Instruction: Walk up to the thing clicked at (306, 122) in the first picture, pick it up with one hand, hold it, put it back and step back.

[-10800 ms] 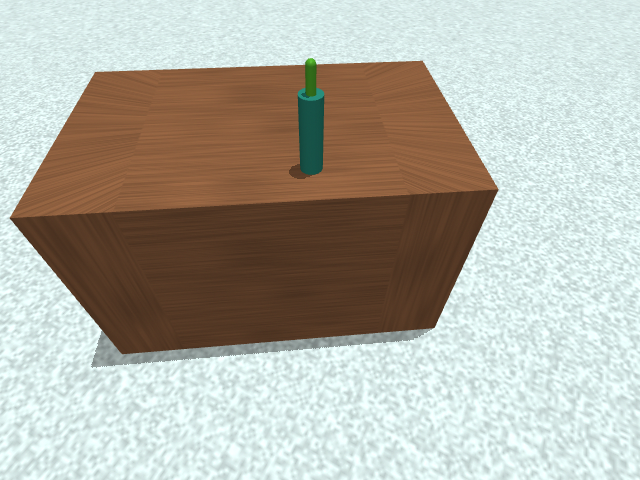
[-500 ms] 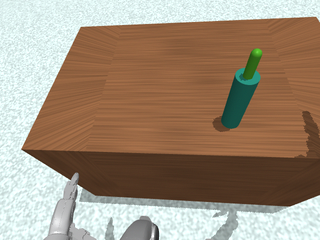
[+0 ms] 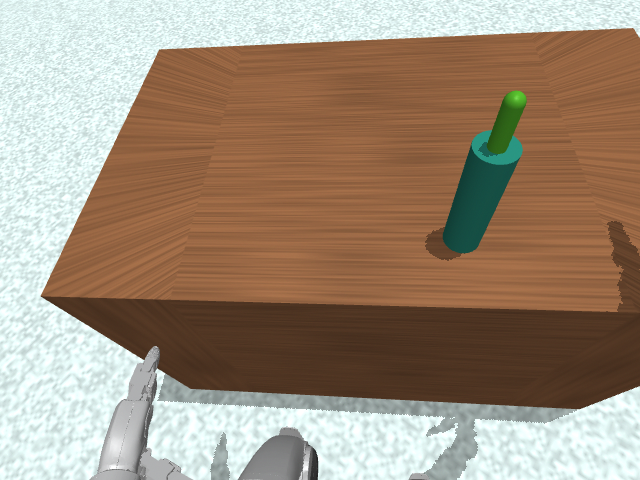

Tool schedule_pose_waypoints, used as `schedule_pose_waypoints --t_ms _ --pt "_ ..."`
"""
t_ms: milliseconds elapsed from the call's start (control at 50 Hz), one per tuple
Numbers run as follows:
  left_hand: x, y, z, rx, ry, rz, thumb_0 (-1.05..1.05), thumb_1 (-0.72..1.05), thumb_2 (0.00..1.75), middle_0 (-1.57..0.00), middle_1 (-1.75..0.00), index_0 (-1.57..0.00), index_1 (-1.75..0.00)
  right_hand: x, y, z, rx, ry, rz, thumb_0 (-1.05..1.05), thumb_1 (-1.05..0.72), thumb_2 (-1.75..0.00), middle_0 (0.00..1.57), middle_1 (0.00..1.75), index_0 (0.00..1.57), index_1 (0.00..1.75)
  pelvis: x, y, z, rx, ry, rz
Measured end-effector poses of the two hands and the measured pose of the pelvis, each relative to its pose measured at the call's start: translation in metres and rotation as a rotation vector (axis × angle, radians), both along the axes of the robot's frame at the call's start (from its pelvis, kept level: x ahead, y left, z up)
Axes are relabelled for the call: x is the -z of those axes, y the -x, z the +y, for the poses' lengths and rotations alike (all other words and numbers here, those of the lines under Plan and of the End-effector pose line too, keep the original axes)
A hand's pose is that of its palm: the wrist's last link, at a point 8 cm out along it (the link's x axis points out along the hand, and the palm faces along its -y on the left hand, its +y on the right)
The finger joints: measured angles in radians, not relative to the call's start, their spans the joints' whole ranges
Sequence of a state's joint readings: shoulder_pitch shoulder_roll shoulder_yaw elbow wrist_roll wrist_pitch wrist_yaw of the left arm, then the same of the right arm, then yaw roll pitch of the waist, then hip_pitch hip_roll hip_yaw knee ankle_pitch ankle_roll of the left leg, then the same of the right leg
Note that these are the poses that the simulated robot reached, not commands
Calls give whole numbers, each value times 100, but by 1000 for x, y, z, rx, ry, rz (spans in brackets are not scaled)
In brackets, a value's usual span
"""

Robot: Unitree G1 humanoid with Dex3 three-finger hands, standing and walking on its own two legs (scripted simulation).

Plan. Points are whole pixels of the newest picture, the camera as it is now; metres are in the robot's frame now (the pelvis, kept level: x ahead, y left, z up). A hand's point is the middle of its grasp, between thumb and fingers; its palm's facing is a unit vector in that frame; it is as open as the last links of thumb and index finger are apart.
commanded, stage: approach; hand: right
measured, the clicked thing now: (483, 181) +0.48 -0.14 +0.06
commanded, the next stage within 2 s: close in in 0.26 s
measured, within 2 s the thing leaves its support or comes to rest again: neither
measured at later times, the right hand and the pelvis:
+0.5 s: hand (526, 218) +0.47 -0.21 +0.00, palm faces -0.04 +1.00 +0.07, open 17.7 cm; pelvis -0.02 +0.00 -0.03, yaw +1 degrees
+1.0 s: hand (486, 214) +0.47 -0.15 +0.01, palm faces -0.03 +1.00 +0.05, open 17.8 cm; pelvis -0.01 +0.00 -0.03, yaw +1 degrees
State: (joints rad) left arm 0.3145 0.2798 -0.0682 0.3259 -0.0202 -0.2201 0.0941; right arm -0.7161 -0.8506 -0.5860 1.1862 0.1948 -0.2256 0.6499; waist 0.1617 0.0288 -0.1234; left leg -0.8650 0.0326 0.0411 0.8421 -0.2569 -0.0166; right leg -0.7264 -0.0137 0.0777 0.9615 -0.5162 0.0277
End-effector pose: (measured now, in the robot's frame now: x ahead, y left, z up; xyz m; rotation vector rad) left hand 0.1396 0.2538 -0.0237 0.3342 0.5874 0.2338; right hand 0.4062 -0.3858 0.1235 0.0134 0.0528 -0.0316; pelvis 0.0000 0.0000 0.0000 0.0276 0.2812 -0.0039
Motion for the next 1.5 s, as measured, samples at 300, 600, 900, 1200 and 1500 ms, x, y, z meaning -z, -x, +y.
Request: schedule_pose_waypoints --t_ms 300,600,900,1200,1500 --pt "6 0 -9 40 -20 -16 -1 -55 5 -6 -5 -5 -6 78 -18 63 -102 -44 60 -2 60 -3 5 5 6 5 16 10 -4 -3 3 49" --pt "-6 25 8 -43 -84 -38 -1 -53 3 -5 -5 -6 -4 117 -59 141 -62 -31 -14 -2 61 -2 5 5 5 5 34 16 -3 -33 8 89" --pt "-2 14 6 -16 -28 -67 -1 -53 3 -5 -5 -6 -4 116 -49 166 -64 -25 22 -2 61 -2 4 5 5 5 35 10 -2 -30 17 81" --pt "0 17 13 -35 -30 -41 -1 -56 6 -6 -5 -5 -6 112 -55 196 -65 -3 -5 -2 61 -2 7 6 7 6 35 9 3 -27 21 80" --pt "0 28 6 -17 -23 -45 -1 -55 5 -5 -5 -5 -5 104 -68 200 -46 4 -31 -2 59 -5 51 27 51 27 40 19 5 -28 24 88"
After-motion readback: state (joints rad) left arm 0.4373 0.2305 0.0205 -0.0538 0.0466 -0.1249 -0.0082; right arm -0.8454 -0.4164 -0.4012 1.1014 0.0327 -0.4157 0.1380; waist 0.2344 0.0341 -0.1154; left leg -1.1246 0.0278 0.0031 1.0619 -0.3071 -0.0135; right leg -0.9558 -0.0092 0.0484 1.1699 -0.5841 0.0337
